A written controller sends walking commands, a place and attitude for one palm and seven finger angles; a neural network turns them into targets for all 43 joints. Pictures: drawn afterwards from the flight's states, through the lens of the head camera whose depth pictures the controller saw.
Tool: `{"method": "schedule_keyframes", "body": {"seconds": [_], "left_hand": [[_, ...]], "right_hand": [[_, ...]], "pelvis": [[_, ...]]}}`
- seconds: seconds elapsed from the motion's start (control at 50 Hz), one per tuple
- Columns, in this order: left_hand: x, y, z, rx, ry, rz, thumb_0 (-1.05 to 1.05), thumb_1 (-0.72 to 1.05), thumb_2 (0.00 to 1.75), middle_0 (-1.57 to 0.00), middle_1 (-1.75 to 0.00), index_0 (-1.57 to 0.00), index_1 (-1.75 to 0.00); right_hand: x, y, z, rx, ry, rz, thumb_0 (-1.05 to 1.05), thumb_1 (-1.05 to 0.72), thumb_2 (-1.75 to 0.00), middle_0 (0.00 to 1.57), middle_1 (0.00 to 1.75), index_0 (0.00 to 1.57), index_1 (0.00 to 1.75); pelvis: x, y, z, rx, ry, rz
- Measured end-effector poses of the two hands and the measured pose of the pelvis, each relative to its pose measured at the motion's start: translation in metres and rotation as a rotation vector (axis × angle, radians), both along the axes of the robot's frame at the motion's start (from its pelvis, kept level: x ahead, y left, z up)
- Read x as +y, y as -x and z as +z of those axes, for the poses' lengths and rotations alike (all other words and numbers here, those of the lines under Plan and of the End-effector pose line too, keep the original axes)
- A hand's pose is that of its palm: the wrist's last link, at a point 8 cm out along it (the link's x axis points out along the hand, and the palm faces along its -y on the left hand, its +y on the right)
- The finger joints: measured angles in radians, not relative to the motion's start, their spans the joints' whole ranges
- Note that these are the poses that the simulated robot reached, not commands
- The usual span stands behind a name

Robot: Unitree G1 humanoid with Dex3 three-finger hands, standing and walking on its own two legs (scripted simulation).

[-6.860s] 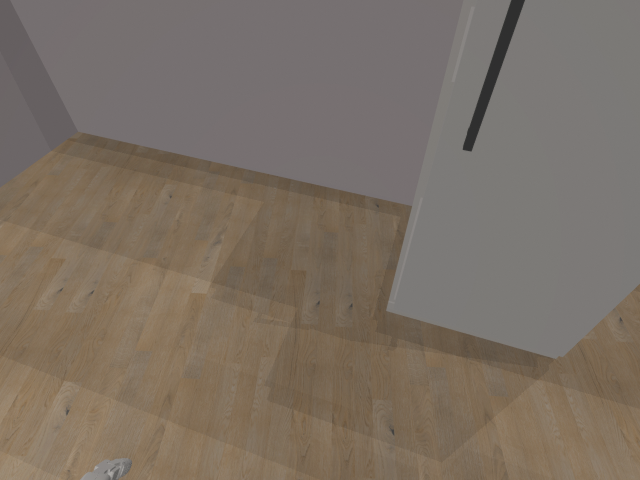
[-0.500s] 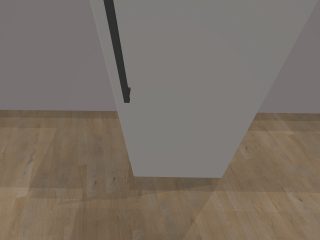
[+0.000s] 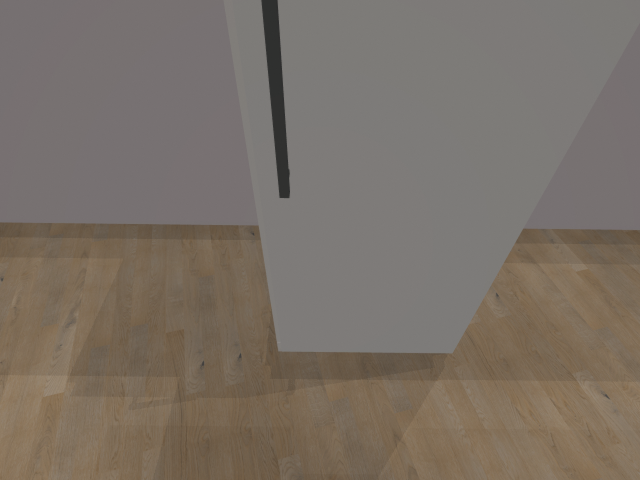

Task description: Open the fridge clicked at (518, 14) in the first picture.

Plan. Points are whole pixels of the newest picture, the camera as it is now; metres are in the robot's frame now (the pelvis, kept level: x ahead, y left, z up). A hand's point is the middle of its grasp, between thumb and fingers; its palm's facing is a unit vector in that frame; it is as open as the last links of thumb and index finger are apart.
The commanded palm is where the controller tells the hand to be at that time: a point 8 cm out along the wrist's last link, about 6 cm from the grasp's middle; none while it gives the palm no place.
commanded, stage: look again from close up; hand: left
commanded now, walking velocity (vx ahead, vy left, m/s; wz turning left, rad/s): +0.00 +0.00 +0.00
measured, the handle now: (276, 57) +0.58 +0.10 +0.26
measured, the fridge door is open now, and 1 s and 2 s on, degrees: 0 0 0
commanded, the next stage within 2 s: shuffle to correct the standing spot in 1.22 s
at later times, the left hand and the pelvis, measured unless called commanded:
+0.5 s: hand out of the picture +0.01 +0.14 -0.18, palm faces +0.03 -0.98 -0.17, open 7.3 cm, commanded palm none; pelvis +0.02 -0.03 +0.00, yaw +0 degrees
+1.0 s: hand out of the picture +0.03 +0.13 -0.17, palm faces +0.04 -0.98 -0.20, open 7.4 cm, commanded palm none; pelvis +0.03 -0.04 +0.00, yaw +1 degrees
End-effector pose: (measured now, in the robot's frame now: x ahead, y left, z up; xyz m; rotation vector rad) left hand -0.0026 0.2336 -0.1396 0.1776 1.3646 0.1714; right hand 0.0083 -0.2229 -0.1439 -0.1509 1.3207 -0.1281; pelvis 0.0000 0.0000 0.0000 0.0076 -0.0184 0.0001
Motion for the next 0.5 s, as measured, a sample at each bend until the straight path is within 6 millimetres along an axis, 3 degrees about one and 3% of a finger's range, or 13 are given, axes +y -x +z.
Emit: {"method": "schedule_keyframes", "body": {"seconds": [0.2, 0.38, 0.5], "left_hand": [[-0.013, 0.007, 0.001, 0.046, 0.01, 0.01, 0.0, 0.91, 0.9, -0.2, -0.29, -0.2, -0.3], [-0.04, -0.003, -0.005, 0.041, 0.054, 0.014, 0.0, 0.91, 0.9, -0.2, -0.29, -0.2, -0.3], [-0.048, -0.009, -0.006, 0.041, 0.055, 0.017, 0.01, 0.92, 0.9, -0.2, -0.29, -0.2, -0.3]], "right_hand": [[-0.001, 0.015, -0.003, 0.078, -0.023, -0.008, 0.0, -0.91, -0.9, 0.2, 0.3, 0.2, 0.3], [-0.01, -0.001, -0.003, 0.067, -0.019, -0.009, 0.0, -0.91, -0.9, 0.2, 0.3, 0.2, 0.3], [-0.02, -0.01, -0.002, 0.06, -0.006, -0.008, 0.01, -0.92, -0.9, 0.2, 0.3, 0.2, 0.3]], "pelvis": [[-0.007, -0.005, 0.001, 0.013, -0.003, 0.002], [-0.019, -0.014, 0.0, 0.01, -0.004, 0.001], [-0.025, -0.019, 0.0, 0.011, -0.003, 0.002]]}}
